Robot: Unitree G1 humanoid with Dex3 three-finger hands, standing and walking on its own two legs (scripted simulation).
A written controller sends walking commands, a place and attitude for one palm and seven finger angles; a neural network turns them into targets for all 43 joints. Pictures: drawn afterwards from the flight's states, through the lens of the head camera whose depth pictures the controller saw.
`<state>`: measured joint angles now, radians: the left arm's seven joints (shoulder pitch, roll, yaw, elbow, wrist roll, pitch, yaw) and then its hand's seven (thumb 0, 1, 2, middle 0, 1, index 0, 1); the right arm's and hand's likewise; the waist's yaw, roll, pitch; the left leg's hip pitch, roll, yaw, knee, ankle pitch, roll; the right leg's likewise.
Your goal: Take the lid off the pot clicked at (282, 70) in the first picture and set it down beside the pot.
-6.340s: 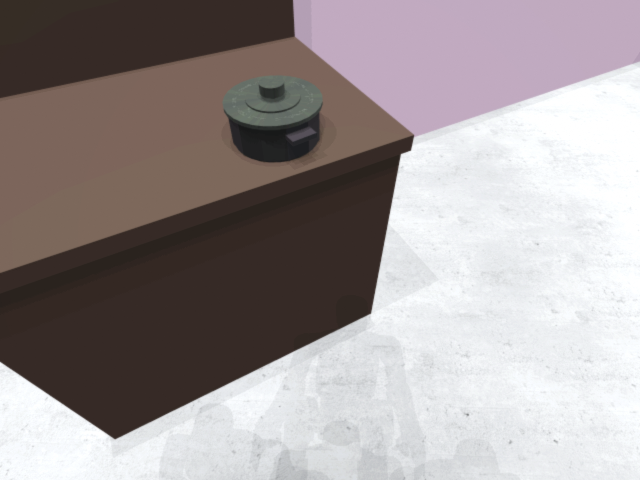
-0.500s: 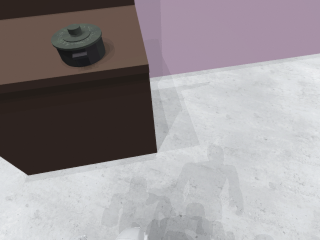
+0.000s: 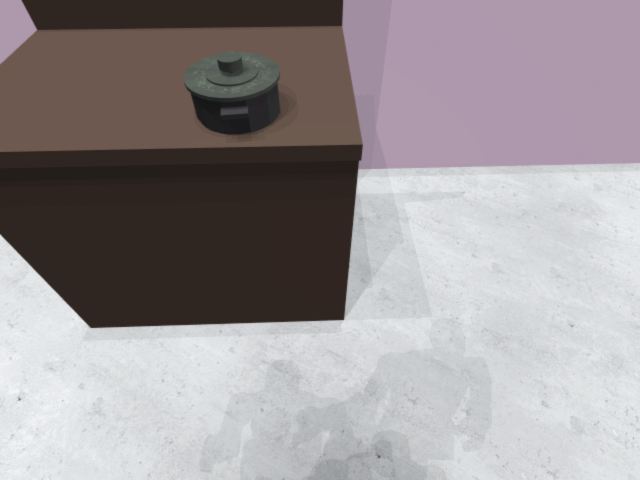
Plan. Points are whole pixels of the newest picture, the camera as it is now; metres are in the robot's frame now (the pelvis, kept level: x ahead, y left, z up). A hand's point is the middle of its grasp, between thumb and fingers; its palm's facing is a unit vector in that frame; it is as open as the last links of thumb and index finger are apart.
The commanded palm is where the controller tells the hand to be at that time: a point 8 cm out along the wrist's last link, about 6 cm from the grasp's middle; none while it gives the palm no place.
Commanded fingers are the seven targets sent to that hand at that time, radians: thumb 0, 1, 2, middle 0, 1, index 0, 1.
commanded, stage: take the last steps up to it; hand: left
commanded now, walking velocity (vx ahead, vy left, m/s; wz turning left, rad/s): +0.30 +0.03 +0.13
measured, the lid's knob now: (230, 61) +0.82 +0.24 +0.12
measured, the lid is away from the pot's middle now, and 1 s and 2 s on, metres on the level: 0.00 0.00 0.00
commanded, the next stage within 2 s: come to a stop and stand still in 0.88 s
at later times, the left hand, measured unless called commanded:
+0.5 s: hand out of the picture +0.00 +0.17 -0.18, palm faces +0.19 -0.97 -0.15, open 7.4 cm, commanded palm none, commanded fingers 0.00 0.90 0.90 -0.20 -0.30 -0.20 -0.30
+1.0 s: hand (211, 333) +0.37 +0.22 -0.16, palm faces +0.07 -0.97 -0.23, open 7.3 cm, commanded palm none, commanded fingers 0.00 0.90 0.90 -0.20 -0.30 -0.20 -0.30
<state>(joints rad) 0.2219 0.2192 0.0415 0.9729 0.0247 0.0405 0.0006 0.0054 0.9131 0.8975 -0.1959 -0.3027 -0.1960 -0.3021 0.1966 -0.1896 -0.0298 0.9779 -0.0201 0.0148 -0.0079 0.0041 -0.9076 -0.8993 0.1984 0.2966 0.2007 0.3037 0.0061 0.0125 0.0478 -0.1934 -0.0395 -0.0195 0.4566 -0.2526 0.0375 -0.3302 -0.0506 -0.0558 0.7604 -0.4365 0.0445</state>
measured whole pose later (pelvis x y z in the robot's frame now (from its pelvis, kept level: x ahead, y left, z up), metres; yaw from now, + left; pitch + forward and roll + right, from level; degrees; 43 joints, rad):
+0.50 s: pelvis +0.13 +0.04 -0.02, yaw +4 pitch +0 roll +0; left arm 0.50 0.11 0.03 1.14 0.03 -0.04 0.01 0.00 0.91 0.90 -0.20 -0.30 -0.20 -0.30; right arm 0.17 -0.18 -0.05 1.03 -0.02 -0.04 0.02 0.01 -0.91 -0.90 0.19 0.30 0.19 0.30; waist 0.05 0.00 0.06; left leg -0.38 0.05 0.10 0.56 -0.19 0.04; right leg -0.02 -0.09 -0.12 0.52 -0.46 0.04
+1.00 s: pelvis +0.29 +0.04 -0.01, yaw +3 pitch -1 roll +0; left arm 0.19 0.15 0.04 0.97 0.02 -0.06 0.00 0.00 0.91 0.90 -0.20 -0.30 -0.20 -0.30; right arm 0.30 -0.19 -0.05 1.10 -0.02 -0.01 -0.01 0.01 -0.92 -0.90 0.19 0.30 0.20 0.30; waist -0.01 0.06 0.04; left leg -0.36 0.04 0.06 1.03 -0.48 0.01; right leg -0.30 -0.03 -0.13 0.57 -0.26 -0.05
